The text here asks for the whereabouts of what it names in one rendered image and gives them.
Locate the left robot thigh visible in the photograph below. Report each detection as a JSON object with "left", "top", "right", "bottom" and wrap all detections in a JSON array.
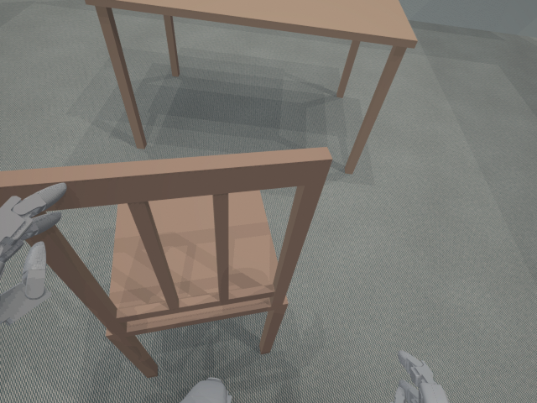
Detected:
[{"left": 180, "top": 380, "right": 232, "bottom": 403}]

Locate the robot left hand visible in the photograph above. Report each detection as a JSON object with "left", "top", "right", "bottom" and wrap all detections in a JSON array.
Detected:
[{"left": 0, "top": 183, "right": 67, "bottom": 325}]

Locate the chair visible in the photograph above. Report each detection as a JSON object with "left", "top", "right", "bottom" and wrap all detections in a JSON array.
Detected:
[{"left": 0, "top": 147, "right": 333, "bottom": 378}]

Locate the table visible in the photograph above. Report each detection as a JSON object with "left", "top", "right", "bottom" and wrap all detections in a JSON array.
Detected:
[{"left": 85, "top": 0, "right": 418, "bottom": 174}]

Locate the robot right hand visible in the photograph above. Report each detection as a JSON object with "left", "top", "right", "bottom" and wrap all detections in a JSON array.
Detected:
[{"left": 390, "top": 350, "right": 449, "bottom": 403}]

